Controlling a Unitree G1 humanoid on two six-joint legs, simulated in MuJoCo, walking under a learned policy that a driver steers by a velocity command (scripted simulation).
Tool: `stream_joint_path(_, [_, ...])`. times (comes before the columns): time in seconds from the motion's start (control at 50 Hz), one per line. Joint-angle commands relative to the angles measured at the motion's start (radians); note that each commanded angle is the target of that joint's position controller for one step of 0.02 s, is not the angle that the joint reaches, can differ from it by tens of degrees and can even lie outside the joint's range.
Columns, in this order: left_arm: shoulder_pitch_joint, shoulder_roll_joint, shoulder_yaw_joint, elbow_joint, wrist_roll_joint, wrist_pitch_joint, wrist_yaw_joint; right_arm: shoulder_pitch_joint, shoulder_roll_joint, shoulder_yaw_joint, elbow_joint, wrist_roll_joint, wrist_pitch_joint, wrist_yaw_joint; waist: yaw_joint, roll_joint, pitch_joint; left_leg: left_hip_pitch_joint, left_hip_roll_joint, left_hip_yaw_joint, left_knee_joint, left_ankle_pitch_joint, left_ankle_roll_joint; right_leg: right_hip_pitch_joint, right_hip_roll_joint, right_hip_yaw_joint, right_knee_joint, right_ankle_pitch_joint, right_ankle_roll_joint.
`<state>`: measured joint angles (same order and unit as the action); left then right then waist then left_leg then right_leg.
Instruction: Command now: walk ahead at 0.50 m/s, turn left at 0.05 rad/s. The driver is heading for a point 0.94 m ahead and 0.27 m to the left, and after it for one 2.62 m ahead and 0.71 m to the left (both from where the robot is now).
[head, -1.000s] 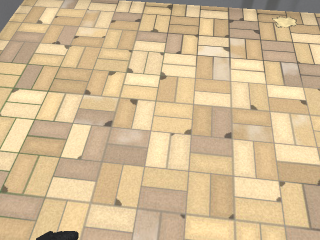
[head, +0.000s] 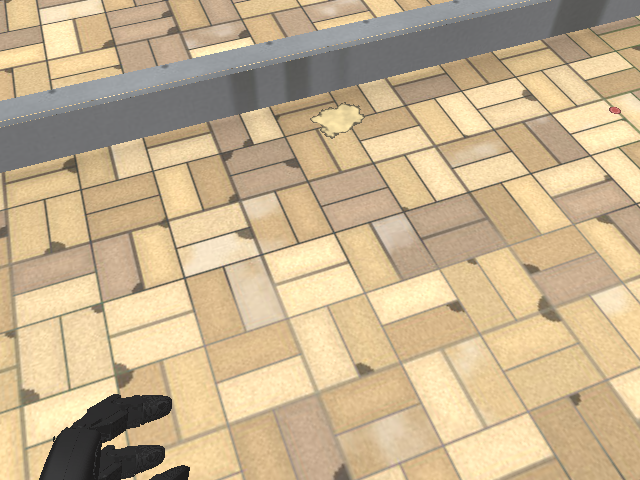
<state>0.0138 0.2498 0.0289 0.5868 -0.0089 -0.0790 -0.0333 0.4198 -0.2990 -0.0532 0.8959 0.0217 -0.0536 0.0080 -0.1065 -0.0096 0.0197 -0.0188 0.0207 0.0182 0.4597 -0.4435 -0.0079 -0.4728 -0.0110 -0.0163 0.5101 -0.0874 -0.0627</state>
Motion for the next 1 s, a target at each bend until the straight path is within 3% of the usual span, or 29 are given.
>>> stream_joint_path(0.02, [0.42, 0.291, 0.097, 0.032, 0.019, 0.005, 0.017, 0.052, -0.013, 0.022, -0.108, -0.009, -0.036, -0.001, 0.193, -0.305, -0.413, -0.645, -0.052, -0.065, 0.72, -0.134, 0.033, 0.891, -0.422, 0.663, -0.122, -0.102, -0.258])
stream_joint_path(0.04, [0.411, 0.197, 0.077, 0.032, 0.01, 0.005, 0.016, -0.022, -0.125, -0.008, -0.098, 0.014, -0.043, 0.0, 0.23, -0.167, -0.32, -0.747, -0.005, -0.147, 0.817, -0.12, 0.036, 0.814, -0.388, 0.641, -0.167, -0.211, -0.223])
stream_joint_path(0.06, [0.352, 0.167, 0.063, 0.034, 0.004, 0.002, 0.017, -0.097, -0.146, -0.018, -0.123, 0.027, -0.045, 0.002, 0.213, -0.132, -0.189, -0.781, 0.031, -0.129, 0.812, -0.023, 0.04, 0.687, -0.352, 0.488, -0.19, -0.169, -0.186])
stream_joint_path(0.08, [0.289, 0.141, 0.054, 0.035, 0.008, -0.001, 0.015, -0.127, -0.128, -0.016, -0.123, 0.019, -0.04, -0.002, 0.178, -0.073, -0.127, -0.742, 0.069, -0.112, 0.774, 0.056, 0.032, 0.563, -0.306, 0.387, -0.223, -0.098, -0.165])
stream_joint_path(0.1, [0.241, 0.115, 0.048, 0.037, 0.011, -0.007, 0.01, -0.134, -0.117, -0.02, -0.124, 0.006, -0.03, -0.003, 0.147, -0.074, -0.075, -0.709, 0.091, -0.111, 0.728, 0.11, 0.023, 0.467, -0.272, 0.312, -0.262, -0.052, -0.155])
stream_joint_path(0.14, [0.201, 0.099, 0.049, 0.053, 0.019, -0.027, 0.009, -0.092, -0.075, -0.018, -0.11, 0.009, -0.004, -0.004, 0.1, -0.096, -0.051, -0.621, 0.11, -0.117, 0.703, 0.173, 0.007, 0.354, -0.246, 0.216, -0.331, 0.007, -0.148])
stream_joint_path(0.22, [0.208, 0.124, 0.062, 0.1, 0.028, -0.043, 0.022, -0.152, -0.048, -0.019, -0.137, 0.003, 0.016, -0.006, 0.091, -0.052, -0.002, -0.689, 0.107, -0.146, 0.599, 0.316, -0.016, 0.335, -0.245, 0.068, -0.377, 0.151, -0.146])
stream_joint_path(0.32, [0.24, 0.162, 0.073, 0.139, 0.018, -0.034, 0.039, -0.3, -0.021, -0.005, -0.185, -0.004, 0.007, 0.024, 0.142, -0.03, 0.042, -0.655, 0.088, -0.071, 0.319, 0.532, 0.002, 0.368, -0.226, -0.084, -0.394, 0.168, -0.108])
stream_joint_path(0.4, [0.301, 0.194, 0.086, 0.181, -0.001, -0.009, 0.045, -0.408, -0.023, 0.0, -0.25, -0.002, 0.009, 0.046, 0.179, -0.022, 0.078, -0.698, 0.078, -0.025, 0.206, 0.461, 0.041, 0.51, -0.271, -0.125, -0.347, 0.211, -0.092])
stream_joint_path(0.42, [0.305, 0.202, 0.089, 0.188, -0.006, -0.001, 0.046, -0.42, -0.028, -0.002, -0.265, -0.003, 0.01, 0.051, 0.176, -0.028, 0.077, -0.697, 0.069, -0.008, 0.191, 0.415, 0.054, 0.544, -0.281, -0.134, -0.319, 0.264, -0.084])
stream_joint_path(0.44, [0.286, 0.213, 0.092, 0.187, -0.008, 0.009, 0.05, -0.414, -0.038, -0.008, -0.276, -0.006, 0.011, 0.056, 0.158, -0.04, 0.073, -0.663, 0.045, 0.021, 0.17, 0.366, 0.07, 0.557, -0.278, -0.155, -0.258, 0.436, -0.069])
stream_joint_path(0.48, [0.262, 0.24, 0.098, 0.176, -0.014, 0.03, 0.064, -0.295, -0.083, -0.034, -0.264, -0.014, 0.012, 0.058, 0.089, -0.082, -0.023, -0.479, -0.046, 0.093, 0.16, 0.293, 0.103, 0.562, -0.254, -0.18, -0.037, 0.824, -0.033])
stream_joint_path(0.5, [0.245, 0.234, 0.094, 0.168, -0.02, 0.036, 0.069, -0.143, -0.132, -0.063, -0.228, -0.013, 0.009, 0.05, 0.008, -0.065, -0.104, -0.27, -0.091, 0.096, 0.08, 0.388, 0.134, 0.497, -0.212, -0.2, 0.165, 0.82, 0.003])
stream_joint_path(0.52, [0.265, 0.205, 0.081, 0.152, -0.005, 0.026, 0.07, -0.031, -0.213, -0.093, -0.207, -0.015, 0.017, 0.027, -0.039, 0.03, -0.188, 0.012, -0.01, -0.052, 0.052, 0.669, 0.184, 0.277, -0.152, -0.203, 0.454, 0.495, 0.069])
stream_joint_path(0.54, [0.388, 0.06, 0.036, 0.11, 0.049, 0.004, 0.051, -0.078, -0.325, -0.1, -0.232, -0.029, 0.019, 0.01, 0.102, 0.303, -0.305, 0.374, 0.286, -0.519, 0.114, 1.087, 0.386, -0.153, 0.042, -0.128, 0.845, -0.575, 0.146])
stream_joint_path(0.56, [0.361, 0.15, 0.04, 0.124, 0.021, -0.02, 0.038, -0.043, -0.272, -0.089, -0.275, -0.031, 0.015, 0.017, 0.016, 0.158, -0.539, 0.423, 0.364, -0.718, 0.019, 0.999, 0.477, -0.182, 0.059, 0.109, 0.975, -0.624, 0.139])
stream_joint_path(0.58, [0.248, 0.188, 0.053, 0.095, -0.017, -0.023, 0.036, -0.096, -0.218, -0.075, -0.281, -0.027, 0.012, 0.022, 0.004, 0.085, -0.415, 0.329, 0.312, -0.564, -0.008, 0.968, 0.423, -0.233, 0.006, 0.13, 0.947, -0.531, 0.118])
stream_joint_path(0.6, [0.204, 0.174, 0.048, 0.082, -0.009, -0.021, 0.047, -0.154, -0.173, -0.066, -0.277, -0.004, 0.012, 0.019, 0.037, 0.024, -0.27, 0.177, 0.25, -0.453, -0.028, 0.887, 0.364, -0.261, -0.032, 0.106, 0.855, -0.442, 0.111])
stream_joint_path(0.62, [0.189, 0.175, 0.051, 0.09, 0.01, -0.011, 0.061, -0.206, -0.143, -0.057, -0.287, 0.004, 0.017, 0.012, 0.069, 0.002, -0.184, 0.033, 0.213, -0.398, -0.058, 0.848, 0.329, -0.231, -0.058, 0.098, 0.791, -0.39, 0.117])
stream_joint_path(0.64, [0.202, 0.188, 0.058, 0.087, 0.015, 0.005, 0.067, -0.239, -0.132, -0.052, -0.3, -0.008, 0.022, 0.006, 0.106, 0.021, -0.152, -0.089, 0.187, -0.365, -0.091, 0.847, 0.318, -0.159, -0.07, 0.104, 0.751, -0.355, 0.119])
stream_joint_path(0.66, [0.219, 0.185, 0.06, 0.086, 0.017, 0.019, 0.069, -0.257, -0.137, -0.053, -0.308, -0.022, 0.026, 0.004, 0.13, 0.039, -0.139, -0.167, 0.172, -0.35, -0.111, 0.854, 0.312, -0.11, -0.064, 0.1, 0.722, -0.336, 0.123])
stream_joint_path(0.7, [0.243, 0.151, 0.051, 0.092, 0.023, 0.034, 0.073, -0.263, -0.153, -0.059, -0.305, -0.028, 0.026, -0.003, 0.148, 0.055, -0.148, -0.233, 0.15, -0.307, -0.113, 0.934, 0.311, -0.076, -0.047, 0.085, 0.636, -0.305, 0.142])
stream_joint_path(0.76, [0.202, 0.133, 0.044, 0.082, 0.028, 0.044, 0.08, -0.249, -0.172, -0.065, -0.297, -0.016, 0.041, -0.022, 0.137, 0.07, -0.179, -0.232, 0.123, -0.3, -0.091, 0.893, 0.284, -0.083, -0.023, 0.092, 0.506, -0.218, 0.165])
stream_joint_path(0.84, [0.108, 0.134, 0.042, 0.058, 0.017, 0.056, 0.073, -0.252, -0.171, -0.064, -0.305, -0.008, 0.073, -0.043, 0.107, 0.107, -0.167, -0.233, 0.091, -0.36, -0.086, 0.584, 0.231, -0.073, 0.004, 0.117, 0.353, -0.128, 0.17])
stream_joint_path(0.9, [0.07, 0.138, 0.043, 0.047, 0.012, 0.05, 0.065, -0.247, -0.165, -0.061, -0.309, -0.014, 0.084, -0.046, 0.09, 0.14, -0.143, -0.202, 0.097, -0.42, -0.06, 0.492, 0.224, -0.059, 0.018, 0.132, 0.251, -0.15, 0.16])
stream_joint_path(0.96, [0.078, 0.141, 0.046, 0.048, 0.012, 0.034, 0.051, -0.241, -0.139, -0.048, -0.31, -0.015, 0.088, -0.041, 0.084, 0.161, -0.152, -0.16, 0.109, -0.455, 0.011, 0.616, 0.217, 0.025, 0.023, 0.115, 0.132, -0.175, 0.134])
stream_joint_path(1.0, [0.125, 0.135, 0.048, 0.06, 0.016, 0.02, 0.042, -0.255, -0.113, -0.036, -0.311, -0.006, 0.09, -0.041, 0.124, 0.154, -0.138, -0.195, 0.062, -0.451, 0.06, 0.561, 0.166, 0.186, 0.004, 0.103, -0.108, 0.036, 0.088])
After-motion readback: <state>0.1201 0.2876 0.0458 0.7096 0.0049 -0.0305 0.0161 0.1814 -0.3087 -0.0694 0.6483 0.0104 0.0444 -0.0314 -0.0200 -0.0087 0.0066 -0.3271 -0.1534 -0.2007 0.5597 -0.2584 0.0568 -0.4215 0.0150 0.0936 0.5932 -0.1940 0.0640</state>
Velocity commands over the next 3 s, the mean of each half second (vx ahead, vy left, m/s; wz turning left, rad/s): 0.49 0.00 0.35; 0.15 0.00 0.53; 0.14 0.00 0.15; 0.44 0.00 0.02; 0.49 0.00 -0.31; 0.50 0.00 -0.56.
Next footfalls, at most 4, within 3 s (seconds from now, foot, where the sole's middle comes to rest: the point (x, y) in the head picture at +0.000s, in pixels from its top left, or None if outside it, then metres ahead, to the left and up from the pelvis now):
0.52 left None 0.41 0.17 -0.76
1.02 right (306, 433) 0.56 0.01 -0.76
1.32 left None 0.36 0.20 -0.76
1.66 right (272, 389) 0.66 0.07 -0.76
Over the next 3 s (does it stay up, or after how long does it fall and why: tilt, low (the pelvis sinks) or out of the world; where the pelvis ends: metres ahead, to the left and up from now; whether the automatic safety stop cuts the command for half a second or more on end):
stays up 1.11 0.39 0.02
